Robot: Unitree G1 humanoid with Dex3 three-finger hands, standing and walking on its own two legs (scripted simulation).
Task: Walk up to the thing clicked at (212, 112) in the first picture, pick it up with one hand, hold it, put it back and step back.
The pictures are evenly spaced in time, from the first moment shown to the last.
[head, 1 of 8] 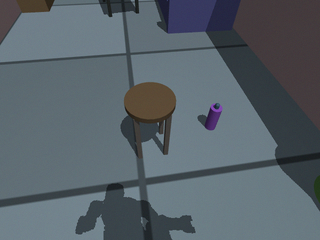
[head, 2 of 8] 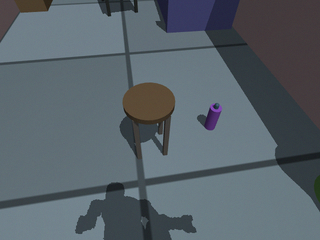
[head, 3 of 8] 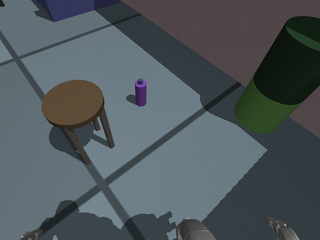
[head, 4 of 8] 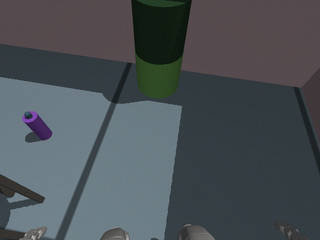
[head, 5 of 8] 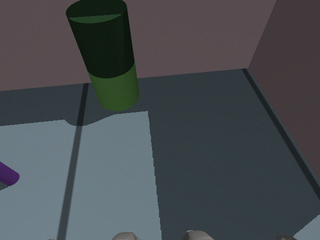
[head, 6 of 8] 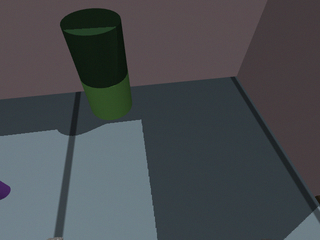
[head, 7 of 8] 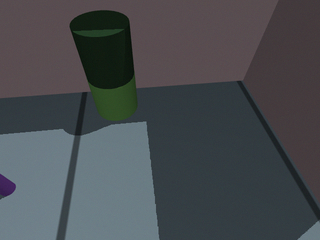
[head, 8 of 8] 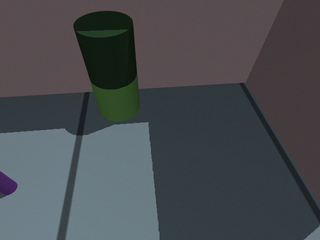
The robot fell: no
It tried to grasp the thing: no
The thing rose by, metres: 0.00
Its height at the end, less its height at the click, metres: +0.00
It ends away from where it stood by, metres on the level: 0.00
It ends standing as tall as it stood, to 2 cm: yes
